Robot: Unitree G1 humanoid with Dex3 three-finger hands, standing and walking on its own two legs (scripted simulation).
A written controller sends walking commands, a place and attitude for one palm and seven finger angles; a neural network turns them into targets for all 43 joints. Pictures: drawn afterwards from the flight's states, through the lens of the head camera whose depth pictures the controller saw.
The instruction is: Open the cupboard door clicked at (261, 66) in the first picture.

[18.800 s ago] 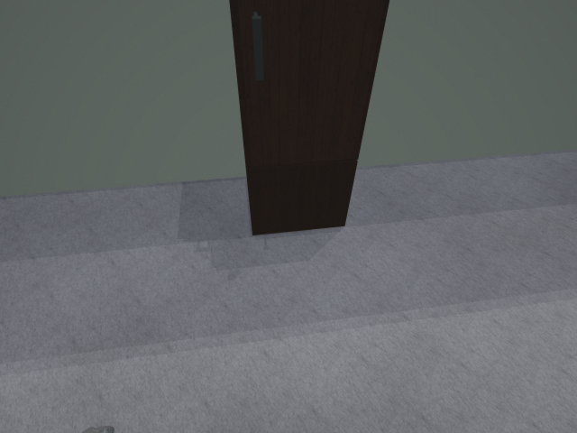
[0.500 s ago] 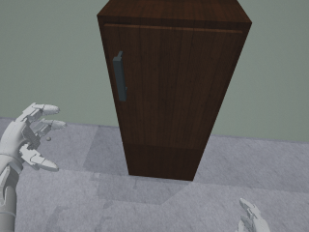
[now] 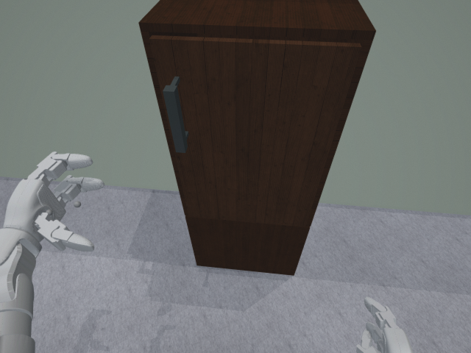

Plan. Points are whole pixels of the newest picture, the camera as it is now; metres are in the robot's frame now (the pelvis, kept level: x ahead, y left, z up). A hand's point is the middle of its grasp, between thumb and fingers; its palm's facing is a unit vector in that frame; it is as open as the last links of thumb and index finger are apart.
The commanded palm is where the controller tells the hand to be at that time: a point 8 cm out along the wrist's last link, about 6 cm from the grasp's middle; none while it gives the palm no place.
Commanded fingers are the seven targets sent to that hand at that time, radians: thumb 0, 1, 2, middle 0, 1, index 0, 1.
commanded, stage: move the hooked fingers beside the handle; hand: left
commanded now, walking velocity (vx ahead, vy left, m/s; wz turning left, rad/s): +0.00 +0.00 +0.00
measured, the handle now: (178, 116) +0.57 +0.17 +0.11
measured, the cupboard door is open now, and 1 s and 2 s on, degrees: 0 0 0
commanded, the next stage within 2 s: none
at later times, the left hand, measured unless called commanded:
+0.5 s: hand (110, 167) +0.39 +0.26 +0.12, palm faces -0.04 -1.00 +0.00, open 14.0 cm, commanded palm +0.36 +0.31 +0.12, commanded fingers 0.00 -0.50 0.30 -0.30 -1.20 -0.30 -1.20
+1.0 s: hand (126, 145) +0.44 +0.24 +0.12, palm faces -0.05 -1.00 +0.02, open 14.0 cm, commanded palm +0.43 +0.29 +0.12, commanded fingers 0.00 -0.50 0.30 -0.30 -1.20 -0.30 -1.20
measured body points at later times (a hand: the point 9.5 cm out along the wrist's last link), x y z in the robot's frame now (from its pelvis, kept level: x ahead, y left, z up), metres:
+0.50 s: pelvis +0.00 +0.02 +0.00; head +0.03 +0.02 +0.45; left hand +0.38 +0.31 +0.12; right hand +0.11 -0.24 -0.10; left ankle +0.03 +0.12 -0.72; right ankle -0.01 -0.09 -0.72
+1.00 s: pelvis +0.01 +0.03 -0.01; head +0.05 +0.03 +0.44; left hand +0.44 +0.30 +0.12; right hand +0.08 -0.24 -0.11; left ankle +0.03 +0.12 -0.72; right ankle -0.01 -0.09 -0.72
